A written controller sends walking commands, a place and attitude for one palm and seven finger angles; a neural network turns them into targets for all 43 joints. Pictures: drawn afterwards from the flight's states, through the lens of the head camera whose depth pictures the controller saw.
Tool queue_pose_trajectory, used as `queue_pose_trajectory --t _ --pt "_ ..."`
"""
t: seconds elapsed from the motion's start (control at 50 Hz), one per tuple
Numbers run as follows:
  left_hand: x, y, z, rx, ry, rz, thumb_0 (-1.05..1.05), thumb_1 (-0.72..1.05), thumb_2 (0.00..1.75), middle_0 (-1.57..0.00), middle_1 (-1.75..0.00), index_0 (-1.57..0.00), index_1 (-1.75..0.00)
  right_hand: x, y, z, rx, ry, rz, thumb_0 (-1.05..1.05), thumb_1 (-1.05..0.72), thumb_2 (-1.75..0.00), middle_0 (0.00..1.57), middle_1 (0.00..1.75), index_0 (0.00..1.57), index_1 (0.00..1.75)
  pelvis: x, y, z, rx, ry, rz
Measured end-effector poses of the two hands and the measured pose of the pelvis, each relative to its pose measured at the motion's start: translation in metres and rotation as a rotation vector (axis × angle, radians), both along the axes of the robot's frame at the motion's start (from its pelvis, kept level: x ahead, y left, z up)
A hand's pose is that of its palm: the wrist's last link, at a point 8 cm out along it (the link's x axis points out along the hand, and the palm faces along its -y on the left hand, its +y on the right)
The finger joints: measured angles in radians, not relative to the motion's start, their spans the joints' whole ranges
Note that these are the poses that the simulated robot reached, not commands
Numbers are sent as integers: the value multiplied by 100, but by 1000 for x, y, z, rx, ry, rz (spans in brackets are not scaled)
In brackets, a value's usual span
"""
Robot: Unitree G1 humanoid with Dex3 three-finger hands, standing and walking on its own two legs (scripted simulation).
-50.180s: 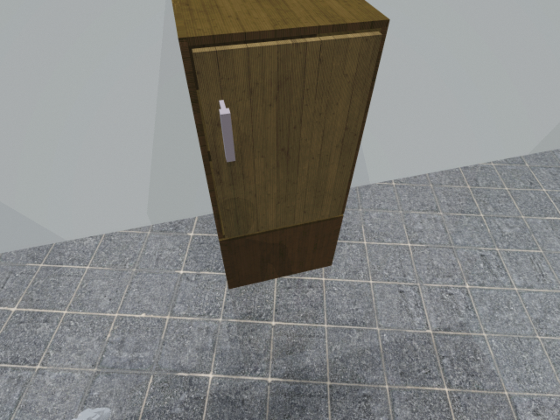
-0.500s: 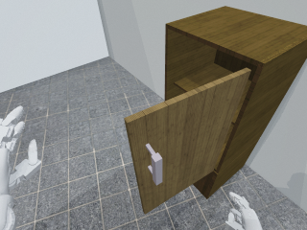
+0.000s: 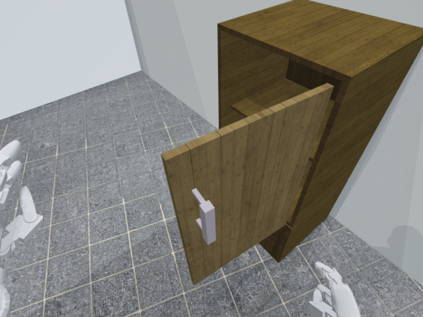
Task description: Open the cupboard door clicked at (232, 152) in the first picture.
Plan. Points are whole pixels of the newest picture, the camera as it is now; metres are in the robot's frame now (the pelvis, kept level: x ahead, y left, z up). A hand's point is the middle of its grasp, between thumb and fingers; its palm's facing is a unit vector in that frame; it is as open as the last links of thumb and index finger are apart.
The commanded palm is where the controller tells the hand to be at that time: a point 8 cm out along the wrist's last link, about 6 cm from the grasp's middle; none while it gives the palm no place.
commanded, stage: step back with the hand held close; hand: left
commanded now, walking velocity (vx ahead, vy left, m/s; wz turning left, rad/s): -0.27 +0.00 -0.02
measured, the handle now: (203, 216) +0.31 +0.06 +0.01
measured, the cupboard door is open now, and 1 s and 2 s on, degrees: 84 84 84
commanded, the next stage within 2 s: stop stepping back and stand still in 1.12 s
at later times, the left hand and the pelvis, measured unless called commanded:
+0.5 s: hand (8, 264) +0.14 +0.28 +0.15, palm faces +0.40 -0.77 -0.50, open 7.4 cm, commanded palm +0.08 +0.32 +0.17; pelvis -0.06 +0.02 -0.01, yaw -1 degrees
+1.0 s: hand out of the picture +0.08 +0.24 +0.15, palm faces +0.24 -0.80 -0.54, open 7.4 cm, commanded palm +0.01 +0.30 +0.17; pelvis -0.15 +0.01 -0.01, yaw -2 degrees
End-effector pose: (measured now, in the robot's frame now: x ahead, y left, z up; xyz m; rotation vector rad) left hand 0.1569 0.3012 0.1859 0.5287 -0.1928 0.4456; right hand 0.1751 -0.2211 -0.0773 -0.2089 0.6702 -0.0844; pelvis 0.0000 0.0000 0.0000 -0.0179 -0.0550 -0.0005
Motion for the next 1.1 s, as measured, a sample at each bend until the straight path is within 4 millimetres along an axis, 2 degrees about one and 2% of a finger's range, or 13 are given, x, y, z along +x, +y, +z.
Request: queue_pose_trajectory --t 0.1,0.24,0.4,0.58,0.7,0.78,0.84,0.92,1.0,1.04,1.1 --pt "-2 -2 -10 16 71 -46 2 89 89 -21 -30 -21 -30 -15 -8 -2 -23 40 -52 1 -90 -90 20 30 20 30 -8 7 0 6 40 -10" --pt "-17 2 -16 46 107 -88 2 89 89 -21 -30 -21 -30 -41 -12 -4 -57 83 -112 1 -90 -90 20 29 20 30 -25 15 -4 13 57 -14" --pt "-41 14 -11 80 34 -71 2 89 89 -21 -30 -21 -30 -63 -1 -3 -64 61 -98 1 -90 -90 20 29 20 30 -49 21 -9 15 55 -16" --pt "-63 21 -17 62 -44 -88 2 88 89 -21 -30 -21 -30 -89 9 -5 -89 56 -82 1 -90 -90 20 30 20 30 -72 30 -18 -9 56 -10" --pt "-73 34 -11 96 -64 -75 2 88 89 -21 -30 -22 -30 -108 19 -4 -103 82 -86 1 -90 -90 20 30 20 30 -79 36 -15 -25 55 18" --pt "-82 38 -4 111 -78 -52 2 88 89 -21 -30 -21 -30 -112 26 -4 -86 94 -50 1 -90 -90 20 30 20 30 -81 32 -11 -22 96 18" --pt "-86 30 -7 96 -54 -66 2 89 89 -21 -30 -21 -30 -111 27 -5 -69 90 -12 1 -90 -90 20 30 20 30 -93 26 -10 -8 125 -9" --pt "-90 4 -14 81 7 -145 2 89 90 -21 -30 -21 -30 -112 22 -7 -32 57 9 1 -90 -90 20 30 20 30 -121 16 -10 7 125 -45" --pt "-111 -22 -10 102 56 -237 2 89 89 -21 -30 -21 -30 -127 9 -3 2 15 -19 1 -90 -90 20 30 20 30 -146 6 -11 -15 103 -40" --pt "-125 -26 -5 118 59 -251 2 88 89 -21 -30 -22 -30 -139 0 1 3 17 -50 1 -90 -90 20 30 20 30 -153 2 -10 -5 107 -35" --pt "-145 -17 0 132 57 -198 1 88 89 -22 -30 -22 -30 -159 -11 7 -35 50 -81 1 -90 -90 20 30 20 30 -161 0 -4 22 118 -36"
